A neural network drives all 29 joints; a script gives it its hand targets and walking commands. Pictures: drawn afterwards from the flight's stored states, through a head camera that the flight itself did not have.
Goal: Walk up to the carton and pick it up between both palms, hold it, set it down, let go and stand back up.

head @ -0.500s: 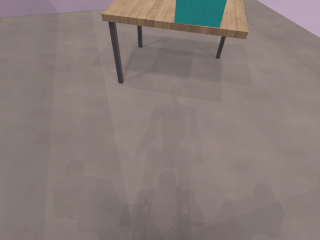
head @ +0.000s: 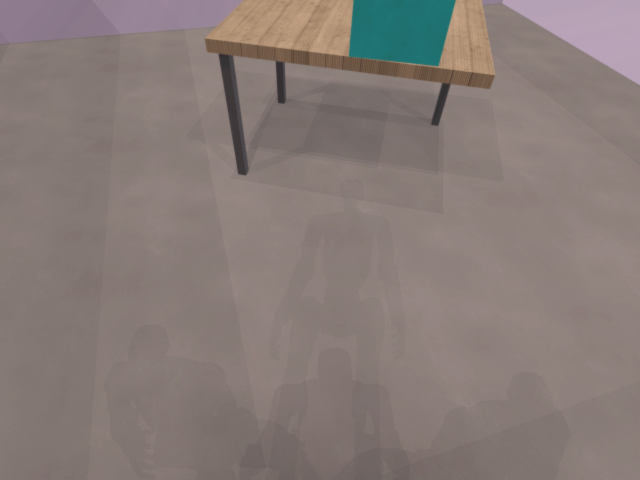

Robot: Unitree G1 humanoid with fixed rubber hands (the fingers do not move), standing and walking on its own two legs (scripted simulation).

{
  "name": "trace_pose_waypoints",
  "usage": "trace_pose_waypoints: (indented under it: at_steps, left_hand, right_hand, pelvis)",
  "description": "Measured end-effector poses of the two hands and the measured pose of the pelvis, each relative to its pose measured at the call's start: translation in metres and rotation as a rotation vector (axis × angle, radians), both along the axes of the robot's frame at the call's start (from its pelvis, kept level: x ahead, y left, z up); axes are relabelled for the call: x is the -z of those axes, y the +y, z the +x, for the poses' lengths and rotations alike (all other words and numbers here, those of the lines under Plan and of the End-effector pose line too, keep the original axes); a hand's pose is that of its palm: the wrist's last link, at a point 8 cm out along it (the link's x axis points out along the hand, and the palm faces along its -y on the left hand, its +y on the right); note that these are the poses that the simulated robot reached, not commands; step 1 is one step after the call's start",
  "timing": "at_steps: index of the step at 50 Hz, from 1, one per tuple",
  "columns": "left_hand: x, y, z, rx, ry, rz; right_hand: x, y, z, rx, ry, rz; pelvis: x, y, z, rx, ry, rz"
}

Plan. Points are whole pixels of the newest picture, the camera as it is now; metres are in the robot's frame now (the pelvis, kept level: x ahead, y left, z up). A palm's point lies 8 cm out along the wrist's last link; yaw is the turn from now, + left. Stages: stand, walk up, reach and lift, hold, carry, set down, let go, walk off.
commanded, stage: stand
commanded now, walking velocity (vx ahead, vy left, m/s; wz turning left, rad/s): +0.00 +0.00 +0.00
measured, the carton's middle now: (400, 16) +1.47 -0.27 -0.01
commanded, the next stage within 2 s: walk up in 0.24 s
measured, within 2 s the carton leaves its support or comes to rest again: neither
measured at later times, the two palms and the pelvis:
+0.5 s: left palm out of the picture -0.01 +0.21 -0.15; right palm out of the picture -0.02 -0.21 -0.14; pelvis +0.01 +0.00 +0.00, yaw -3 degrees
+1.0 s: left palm out of the picture +0.15 +0.16 -0.14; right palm (555, 435) +0.22 -0.35 -0.14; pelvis +0.17 -0.08 -0.02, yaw -6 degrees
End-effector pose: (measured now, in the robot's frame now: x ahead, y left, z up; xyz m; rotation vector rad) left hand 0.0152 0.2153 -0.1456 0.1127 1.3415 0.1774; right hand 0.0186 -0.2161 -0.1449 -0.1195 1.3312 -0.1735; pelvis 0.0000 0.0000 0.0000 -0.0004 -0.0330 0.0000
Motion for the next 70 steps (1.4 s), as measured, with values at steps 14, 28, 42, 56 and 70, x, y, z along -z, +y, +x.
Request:
trace_pose_waypoints:
  at_steps: [14,28,42,56,70]
  left_hand:
    - [0.002,-0.013,-0.027,-0.016,0.098,-0.031]
    - [-0.001,-0.002,-0.001,0.137,0.094,-0.002]
    - [0.006,-0.039,0.127,0.143,-0.121,0.122]
    - [0.012,-0.05,0.185,0.088,0.023,0.023]
    - [-0.003,-0.055,0.467,0.356,-0.202,0.076]
  right_hand:
    - [0.001,0.016,-0.028,0.017,0.096,0.027]
    - [0.0,-0.009,-0.046,0.108,0.041,-0.015]
    - [0.04,-0.116,0.02,0.057,0.076,-0.023]
    - [-0.026,-0.118,0.302,-0.113,-0.324,-0.086]
    - [0.002,-0.113,0.338,0.105,-0.18,-0.074]
  pelvis:
    - [-0.004,0.002,0.001,0.0,-0.016,0.001]
    - [0.0,-0.011,0.016,0.1,-0.001,0.028]
    - [0.038,-0.077,0.099,0.136,-0.036,-0.025]
    - [0.019,-0.077,0.24,0.095,-0.029,-0.024]
    - [0.027,-0.089,0.37,0.2,-0.046,0.061]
